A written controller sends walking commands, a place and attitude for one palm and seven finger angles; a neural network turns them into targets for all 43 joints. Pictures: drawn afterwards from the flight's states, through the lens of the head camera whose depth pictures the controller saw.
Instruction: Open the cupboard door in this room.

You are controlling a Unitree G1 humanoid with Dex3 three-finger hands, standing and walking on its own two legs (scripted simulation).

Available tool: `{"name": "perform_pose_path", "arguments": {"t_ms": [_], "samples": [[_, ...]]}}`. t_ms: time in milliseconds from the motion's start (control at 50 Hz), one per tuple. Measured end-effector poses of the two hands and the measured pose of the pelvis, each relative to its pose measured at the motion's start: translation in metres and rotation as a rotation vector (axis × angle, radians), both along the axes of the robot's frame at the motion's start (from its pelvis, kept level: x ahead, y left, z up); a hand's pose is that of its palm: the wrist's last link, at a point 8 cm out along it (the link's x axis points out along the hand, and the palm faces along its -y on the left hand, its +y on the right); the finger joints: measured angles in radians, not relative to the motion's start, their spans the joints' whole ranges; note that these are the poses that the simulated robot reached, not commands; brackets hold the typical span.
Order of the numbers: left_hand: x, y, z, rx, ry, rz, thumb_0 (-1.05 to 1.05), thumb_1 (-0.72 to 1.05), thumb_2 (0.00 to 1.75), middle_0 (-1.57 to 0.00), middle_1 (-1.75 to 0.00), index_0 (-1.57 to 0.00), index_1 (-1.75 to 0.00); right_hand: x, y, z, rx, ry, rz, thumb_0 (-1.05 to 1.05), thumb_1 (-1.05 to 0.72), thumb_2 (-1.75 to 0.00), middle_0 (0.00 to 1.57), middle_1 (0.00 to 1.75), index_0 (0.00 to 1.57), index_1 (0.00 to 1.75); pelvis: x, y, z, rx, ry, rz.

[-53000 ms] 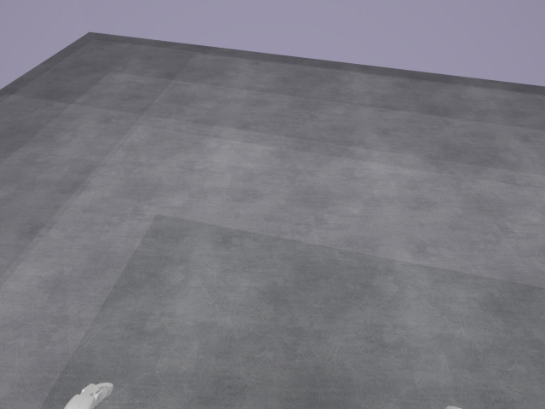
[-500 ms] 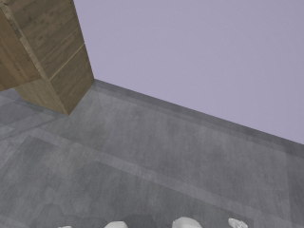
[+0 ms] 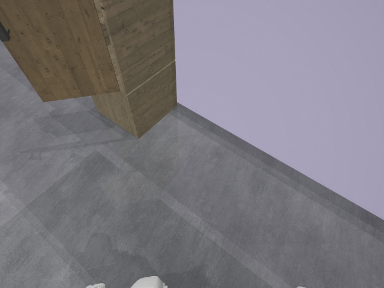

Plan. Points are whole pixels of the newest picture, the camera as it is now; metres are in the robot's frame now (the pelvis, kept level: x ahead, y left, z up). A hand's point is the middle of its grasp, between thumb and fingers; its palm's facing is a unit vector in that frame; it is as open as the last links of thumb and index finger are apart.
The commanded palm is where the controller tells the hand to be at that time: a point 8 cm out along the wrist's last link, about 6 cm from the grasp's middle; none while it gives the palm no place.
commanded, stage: turn to face it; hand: left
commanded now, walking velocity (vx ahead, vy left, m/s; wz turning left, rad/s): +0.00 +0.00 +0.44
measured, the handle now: out of the picture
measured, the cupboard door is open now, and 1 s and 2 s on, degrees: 51 51 51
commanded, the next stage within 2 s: take the last steps up to it in 0.42 s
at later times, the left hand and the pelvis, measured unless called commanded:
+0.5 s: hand out of the picture +0.06 +0.18 -0.16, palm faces +0.19 -0.94 -0.27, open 7.4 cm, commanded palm none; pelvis +0.02 -0.03 -0.01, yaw +11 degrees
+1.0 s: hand out of the picture -0.07 +0.21 -0.19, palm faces +0.41 -0.89 -0.18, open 7.4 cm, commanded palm none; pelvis +0.06 +0.06 -0.01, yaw +19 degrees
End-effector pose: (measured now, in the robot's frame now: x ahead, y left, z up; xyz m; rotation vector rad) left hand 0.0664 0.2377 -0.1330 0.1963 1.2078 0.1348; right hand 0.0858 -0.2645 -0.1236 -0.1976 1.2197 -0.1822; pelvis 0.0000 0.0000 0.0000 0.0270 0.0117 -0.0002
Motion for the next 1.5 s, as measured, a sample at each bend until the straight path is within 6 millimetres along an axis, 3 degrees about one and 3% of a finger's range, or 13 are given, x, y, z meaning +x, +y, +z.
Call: {"name": "perform_pose_path", "arguments": {"t_ms": [100, 260, 460, 580, 680, 800, 920, 980, 1040, 1100, 1240, 1400, 1500], "samples": [[-0.031, 0.026, -0.026, -0.014, 0.076, 0.095, 0.0, 0.9, 0.9, -0.2, -0.3, -0.21, -0.3, 0.041, 0.022, 0.0, -0.037, -0.082, 0.101, 0.01, -0.91, -0.9, 0.2, 0.3, 0.2, 0.3, 0.004, 0.013, -0.015, -0.016, -0.004, 0.048], [-0.03, 0.038, -0.006, 0.01, 0.053, 0.17, 0.01, 0.9, 0.9, -0.19, -0.3, -0.2, -0.3, 0.042, 0.04, 0.009, -0.029, -0.047, 0.17, 0.01, -0.9, -0.9, 0.21, 0.3, 0.2, 0.3, 0.007, 0.009, 0.002, -0.046, -0.006, 0.111], [-0.02, 0.001, 0.006, 0.059, -0.017, 0.192, 0.0, 0.9, 0.9, -0.19, -0.3, -0.2, -0.3, 0.031, 0.013, -0.023, 0.056, 0.033, 0.163, 0.01, -0.9, -0.9, 0.21, 0.3, 0.2, 0.3, 0.016, -0.027, -0.007, -0.009, -0.001, 0.162], [-0.041, -0.031, 0.012, 0.028, 0.019, 0.238, 0.0, 0.9, 0.9, -0.2, -0.3, -0.2, -0.3, 0.037, -0.003, -0.02, 0.054, 0.085, 0.178, 0.01, -0.9, -0.9, 0.2, 0.3, 0.2, 0.3, 0.022, -0.036, 0.003, -0.001, -0.009, 0.211], [-0.068, -0.042, 0.011, -0.008, 0.059, 0.308, 0.0, 0.92, 0.9, -0.2, -0.3, -0.21, -0.3, 0.052, -0.001, -0.009, 0.037, 0.099, 0.227, 0.01, -0.91, -0.9, 0.2, 0.3, 0.2, 0.3, 0.029, -0.034, 0.009, 0.0, -0.004, 0.252], [-0.118, -0.038, 0.005, -0.051, 0.152, 0.423, 0.0, 0.91, 0.9, -0.2, -0.3, -0.21, -0.3, 0.096, 0.034, -0.001, 0.024, 0.075, 0.338, 0.01, -0.91, -0.9, 0.2, 0.3, 0.2, 0.3, 0.039, -0.012, 0.01, -0.005, -0.002, 0.307], [-0.164, -0.015, -0.011, -0.107, 0.3, 0.51, 0.0, 0.9, 0.9, -0.2, -0.3, -0.21, -0.3, 0.161, 0.108, 0.007, 0.028, -0.056, 0.451, 0.01, -0.91, -0.9, 0.2, 0.3, 0.2, 0.3, 0.054, 0.033, 0.0, -0.013, -0.001, 0.332], [-0.167, 0.01, -0.023, -0.122, 0.357, 0.511, 0.0, 0.9, 0.9, -0.2, -0.3, -0.2, -0.3, 0.179, 0.14, 0.004, 0.023, -0.142, 0.466, 0.01, -0.91, -0.9, 0.2, 0.3, 0.2, 0.3, 0.061, 0.058, -0.011, -0.02, -0.007, 0.334], [-0.137, 0.043, -0.021, -0.102, 0.319, 0.488, 0.01, 0.91, 0.9, -0.2, -0.3, -0.2, -0.3, 0.171, 0.159, 0.006, 0.025, -0.132, 0.447, 0.0, -0.91, -0.9, 0.2, 0.3, 0.2, 0.3, 0.071, 0.075, -0.006, -0.022, -0.01, 0.33], [-0.086, 0.077, -0.015, -0.076, 0.206, 0.464, 0.01, 0.91, 0.9, -0.19, -0.3, -0.2, -0.3, 0.151, 0.167, 0.004, 0.023, -0.06, 0.414, 0.0, -0.91, -0.9, 0.2, 0.3, 0.2, 0.3, 0.082, 0.09, 0.002, -0.025, -0.011, 0.343], [0.041, 0.133, 0.004, -0.033, -0.038, 0.388, 0.0, 0.91, 0.9, -0.19, -0.3, -0.2, -0.3, 0.108, 0.158, -0.001, -0.017, 0.143, 0.331, 0.0, -0.93, -0.9, 0.21, 0.3, 0.2, 0.3, 0.118, 0.121, 0.008, -0.016, -0.012, 0.361], [0.167, 0.159, 0.01, -0.013, -0.138, 0.27, 0.0, 0.91, 0.9, -0.19, -0.3, -0.2, -0.3, 0.07, 0.169, -0.013, 0.015, 0.365, 0.223, 0.0, -0.91, -0.9, 0.2, 0.3, 0.2, 0.3, 0.178, 0.142, -0.002, 0.0, -0.011, 0.351], [0.223, 0.163, 0.003, -0.003, -0.199, 0.257, 0.0, 0.9, 0.9, -0.19, -0.3, -0.2, -0.3, 0.082, 0.18, -0.023, 0.044, 0.472, 0.185, 0.01, -0.91, -0.9, 0.2, 0.3, 0.2, 0.3, 0.223, 0.148, -0.014, -0.004, -0.024, 0.359]]}}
